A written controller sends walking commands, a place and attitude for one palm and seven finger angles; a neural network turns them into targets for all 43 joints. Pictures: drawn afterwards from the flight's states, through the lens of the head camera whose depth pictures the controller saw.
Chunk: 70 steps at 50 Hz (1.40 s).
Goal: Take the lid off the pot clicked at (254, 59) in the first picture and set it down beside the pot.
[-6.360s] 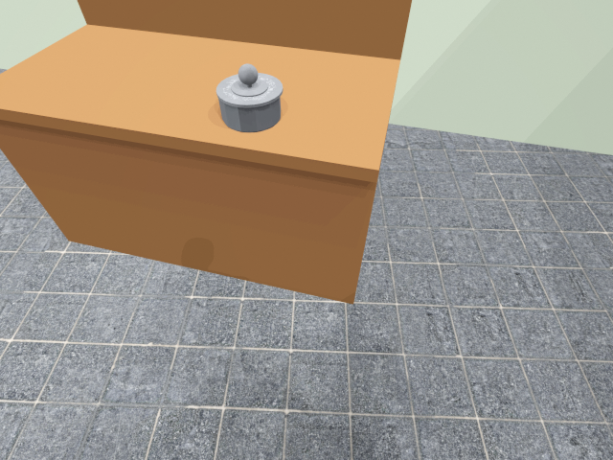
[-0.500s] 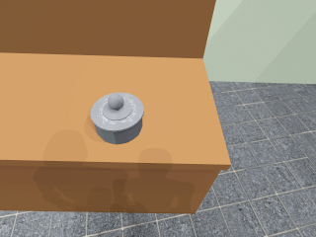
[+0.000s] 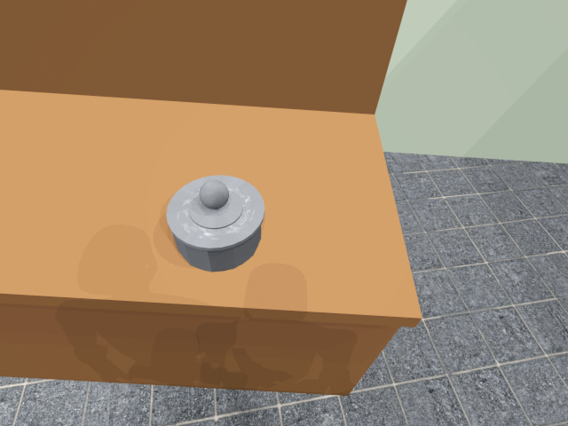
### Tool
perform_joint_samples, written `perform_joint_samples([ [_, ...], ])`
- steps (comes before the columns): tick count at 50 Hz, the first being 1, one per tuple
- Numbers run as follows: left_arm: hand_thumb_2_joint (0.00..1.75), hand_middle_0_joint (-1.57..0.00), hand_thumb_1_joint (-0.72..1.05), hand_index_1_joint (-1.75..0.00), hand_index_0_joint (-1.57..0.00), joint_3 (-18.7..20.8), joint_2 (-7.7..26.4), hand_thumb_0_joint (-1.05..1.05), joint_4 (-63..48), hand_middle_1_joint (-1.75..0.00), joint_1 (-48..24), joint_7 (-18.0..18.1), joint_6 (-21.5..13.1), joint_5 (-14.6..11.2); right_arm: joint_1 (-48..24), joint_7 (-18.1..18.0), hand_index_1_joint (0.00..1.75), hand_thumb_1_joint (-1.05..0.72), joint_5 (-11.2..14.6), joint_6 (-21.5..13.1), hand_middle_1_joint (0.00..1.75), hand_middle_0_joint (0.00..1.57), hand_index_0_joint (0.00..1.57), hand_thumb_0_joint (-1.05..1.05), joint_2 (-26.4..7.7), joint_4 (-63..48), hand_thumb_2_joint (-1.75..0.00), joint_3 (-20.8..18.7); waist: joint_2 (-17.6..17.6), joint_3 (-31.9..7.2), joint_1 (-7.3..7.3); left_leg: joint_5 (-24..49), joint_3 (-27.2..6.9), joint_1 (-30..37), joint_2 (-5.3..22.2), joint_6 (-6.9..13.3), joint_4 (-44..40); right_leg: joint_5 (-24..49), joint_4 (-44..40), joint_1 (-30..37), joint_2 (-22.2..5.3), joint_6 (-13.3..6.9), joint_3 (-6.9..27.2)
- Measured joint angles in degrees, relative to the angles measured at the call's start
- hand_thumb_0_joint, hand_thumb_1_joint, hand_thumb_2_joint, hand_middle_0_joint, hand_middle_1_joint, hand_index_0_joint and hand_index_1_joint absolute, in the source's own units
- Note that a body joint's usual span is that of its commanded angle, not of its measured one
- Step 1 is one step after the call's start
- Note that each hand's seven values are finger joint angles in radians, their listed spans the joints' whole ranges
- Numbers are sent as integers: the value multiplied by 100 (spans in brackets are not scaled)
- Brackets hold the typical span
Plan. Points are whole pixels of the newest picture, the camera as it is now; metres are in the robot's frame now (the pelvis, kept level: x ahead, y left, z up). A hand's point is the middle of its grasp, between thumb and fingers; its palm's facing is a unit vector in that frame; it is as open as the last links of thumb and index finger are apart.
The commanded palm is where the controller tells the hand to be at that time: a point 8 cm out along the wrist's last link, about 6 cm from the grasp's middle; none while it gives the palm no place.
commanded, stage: come to a stop and stand still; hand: left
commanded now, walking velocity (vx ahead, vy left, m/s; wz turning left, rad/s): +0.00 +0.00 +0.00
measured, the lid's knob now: (214, 194) +0.47 +0.16 +0.03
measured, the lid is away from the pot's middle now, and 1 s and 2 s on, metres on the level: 0.00 0.00 0.00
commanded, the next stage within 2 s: look again from close up in 0.04 s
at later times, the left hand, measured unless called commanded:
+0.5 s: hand out of the picture +0.00 +0.17 -0.17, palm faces +0.02 -0.98 -0.18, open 7.3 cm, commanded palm none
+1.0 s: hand out of the picture -0.01 +0.16 -0.18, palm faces +0.02 -0.99 -0.17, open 7.3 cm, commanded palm +0.09 +0.21 -0.07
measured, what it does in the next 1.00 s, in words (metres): stands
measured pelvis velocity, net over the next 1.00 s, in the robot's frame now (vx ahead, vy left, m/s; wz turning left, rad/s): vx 0.00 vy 0.00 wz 0.01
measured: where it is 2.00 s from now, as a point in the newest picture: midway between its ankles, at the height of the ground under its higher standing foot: outside the picture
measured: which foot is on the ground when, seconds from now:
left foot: down 0.00-1.00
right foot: down 0.00-1.00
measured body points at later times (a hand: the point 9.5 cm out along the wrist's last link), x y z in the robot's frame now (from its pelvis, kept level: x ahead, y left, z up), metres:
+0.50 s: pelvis +0.01 +0.00 +0.00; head +0.02 +0.01 +0.45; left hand +0.00 +0.22 -0.16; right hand +0.02 -0.23 -0.15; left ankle +0.01 +0.12 -0.74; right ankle -0.07 -0.10 -0.74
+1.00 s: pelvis +0.00 +0.00 +0.00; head +0.02 +0.01 +0.45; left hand -0.01 +0.21 -0.16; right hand +0.00 -0.22 -0.15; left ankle +0.01 +0.12 -0.74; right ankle -0.07 -0.10 -0.74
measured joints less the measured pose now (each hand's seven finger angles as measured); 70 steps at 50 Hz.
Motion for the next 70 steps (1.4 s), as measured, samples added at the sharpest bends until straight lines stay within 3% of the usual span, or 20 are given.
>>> perform_joint_samples([
  [50, 90, -20, 91, -30, -20, -23, -145, 0, 174, -30, -23, 42, -77, 0, 256, -5, 30, -92, 2, 25, 30, 20, 20, 1, 93, 363, -90, 29, 71, 90, -19, 104, -74, 62, 17, -21, -151, 137, -311, 163, 35, -16, -73],
  [51, 90, -20, 92, -30, -20, -143, -132, 1, -495, -30, 175, 87, 144, -140, 336, 4, 30, -93, 76, -49, 30, 20, 20, 2, 36, 150, -90, 33, 125, 143, 19, 50, -70, 32, 43, -19, -77, 141, -275, 137, 57, -8, -63],
  [53, 90, -22, 96, -31, -22, -185, 67, 4, -2107, -31, 721, 353, 287, -206, 545, -89, 30, -93, 228, -524, 30, 20, 20, 2, -72, -289, -90, 67, 150, 146, 103, 44, -7, 58, -1, -13, -100, 78, -108, 58, 2, -3, -7],
  [55, 90, -24, 98, -34, -25, -212, 196, 5, -3136, -34, 921, 541, 257, -235, 554, -138, 30, -93, 301, -901, 30, 20, 20, 2, -233, -600, -90, 48, 268, 89, 35, 95, -59, 78, -93, 20, -129, 26, -48, 76, -79, 25, -73],
  [57, 90, -28, 98, -39, -28, -185, 180, 5, -3410, -39, 757, 556, 144, -116, 369, -95, 30, -92, 245, -1044, 30, 20, 20, 2, -399, -881, -90, -15, 407, -23, -57, 148, -104, 10, -162, 65, -127, 9, 28, 0, -143, 58, -128],
  [62, 90, -43, 95, -55, -43, 40, -64, 3, -3889, -56, 625, 269, 46, -39, -241, 30, 30, -91, 114, -890, 30, 20, 20, 2, -500, -1733, -90, -157, 465, -284, -78, 236, -29, -92, -160, 71, -149, 19, 204, -224, -160, 67, -52],
  [70, 90, -75, 92, -90, -75, 281, -8, 1, -4713, -90, 965, 71, -220, -199, -685, -170, 30, -91, 136, -567, 30, 20, 20, 1, -445, -2924, -90, -92, 249, -154, 135, 267, -149, -136, -42, -3, -45, 94, 164, -172, -25, -13, -157],
])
